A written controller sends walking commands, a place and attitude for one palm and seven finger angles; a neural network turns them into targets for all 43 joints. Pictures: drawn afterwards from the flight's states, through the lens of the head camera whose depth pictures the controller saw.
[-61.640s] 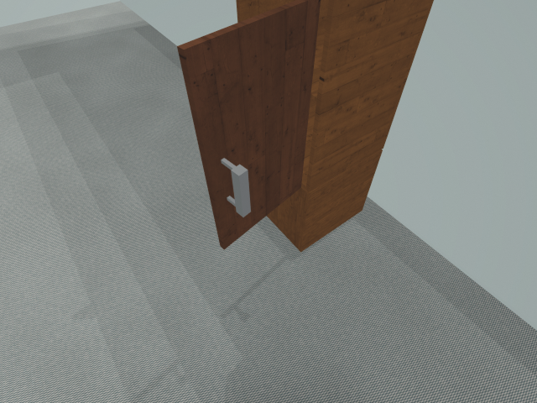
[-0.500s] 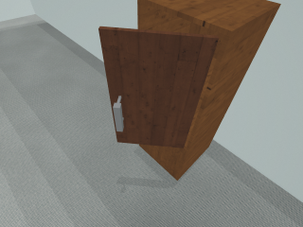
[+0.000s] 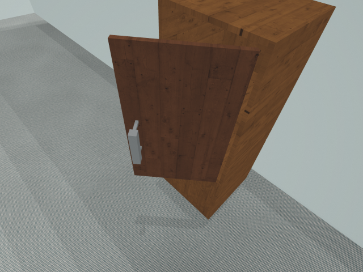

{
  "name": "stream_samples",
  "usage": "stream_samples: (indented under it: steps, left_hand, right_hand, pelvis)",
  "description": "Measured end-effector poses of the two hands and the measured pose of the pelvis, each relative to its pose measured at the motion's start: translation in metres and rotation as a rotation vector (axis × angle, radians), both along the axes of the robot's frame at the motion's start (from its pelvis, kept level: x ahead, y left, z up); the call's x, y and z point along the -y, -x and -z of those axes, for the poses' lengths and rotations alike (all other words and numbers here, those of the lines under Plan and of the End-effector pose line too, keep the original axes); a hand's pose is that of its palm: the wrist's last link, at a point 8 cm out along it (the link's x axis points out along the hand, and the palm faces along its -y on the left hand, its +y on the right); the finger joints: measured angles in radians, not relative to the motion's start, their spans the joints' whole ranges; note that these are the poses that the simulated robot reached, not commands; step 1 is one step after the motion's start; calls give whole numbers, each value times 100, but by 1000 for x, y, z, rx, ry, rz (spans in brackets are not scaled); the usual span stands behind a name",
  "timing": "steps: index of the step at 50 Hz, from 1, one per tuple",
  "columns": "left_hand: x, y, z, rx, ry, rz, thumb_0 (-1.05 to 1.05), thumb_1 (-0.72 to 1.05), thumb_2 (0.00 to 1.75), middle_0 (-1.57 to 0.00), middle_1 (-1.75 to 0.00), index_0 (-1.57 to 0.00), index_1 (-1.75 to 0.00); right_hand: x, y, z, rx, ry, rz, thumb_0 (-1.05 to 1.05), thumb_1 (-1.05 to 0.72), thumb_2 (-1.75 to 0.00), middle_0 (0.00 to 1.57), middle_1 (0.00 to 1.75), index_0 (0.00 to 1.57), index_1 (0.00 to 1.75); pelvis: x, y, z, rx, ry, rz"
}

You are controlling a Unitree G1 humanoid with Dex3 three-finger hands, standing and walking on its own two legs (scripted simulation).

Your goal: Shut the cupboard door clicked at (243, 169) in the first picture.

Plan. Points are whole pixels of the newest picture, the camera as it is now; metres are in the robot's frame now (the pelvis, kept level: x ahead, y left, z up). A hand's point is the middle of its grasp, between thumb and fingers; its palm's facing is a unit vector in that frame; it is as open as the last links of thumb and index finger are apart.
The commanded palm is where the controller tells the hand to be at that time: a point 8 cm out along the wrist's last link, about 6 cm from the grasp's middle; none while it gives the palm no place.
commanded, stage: shuffle to correct the standing spot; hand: left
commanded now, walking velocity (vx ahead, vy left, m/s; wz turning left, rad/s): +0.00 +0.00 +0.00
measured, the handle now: (136, 142) +0.51 +0.18 -0.09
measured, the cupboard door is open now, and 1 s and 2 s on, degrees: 41 41 41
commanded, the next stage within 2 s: come to a stop and stand still in 0.16 s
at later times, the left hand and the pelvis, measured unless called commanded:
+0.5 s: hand out of the picture +0.03 +0.15 -0.18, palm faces +0.01 -0.99 -0.16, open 7.3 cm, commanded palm none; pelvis +0.05 -0.01 +0.00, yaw -1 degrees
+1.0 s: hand out of the picture +0.05 +0.18 -0.17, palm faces -0.02 -0.97 -0.26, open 7.3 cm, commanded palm none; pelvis +0.01 -0.01 -0.01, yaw -1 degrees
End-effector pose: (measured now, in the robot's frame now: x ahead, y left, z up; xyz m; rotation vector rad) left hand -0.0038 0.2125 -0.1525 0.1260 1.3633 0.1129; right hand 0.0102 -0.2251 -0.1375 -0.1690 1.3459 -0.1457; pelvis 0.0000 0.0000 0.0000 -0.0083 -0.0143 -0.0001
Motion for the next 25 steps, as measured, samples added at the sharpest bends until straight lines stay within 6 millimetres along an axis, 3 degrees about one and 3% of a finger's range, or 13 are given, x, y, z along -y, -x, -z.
stream_samples:
  steps: [15, 25]
  left_hand:
    - [-2, -19, 5, -22, 6, 0, 0, 91, 90, -19, -30, -20, -30]
    - [12, -31, 1, -75, 0, -17, 0, 91, 90, -19, -30, -20, -30]
  right_hand:
    - [-2, -11, 4, -32, -3, 22, 0, -91, -90, 20, 30, 20, 30]
    - [-3, -28, 7, -60, -4, 44, 1, -91, -90, 20, 30, 20, 30]
  pelvis:
    - [0, -28, 4, 0, -7, 13]
    - [7, -52, 3, -15, -3, 16]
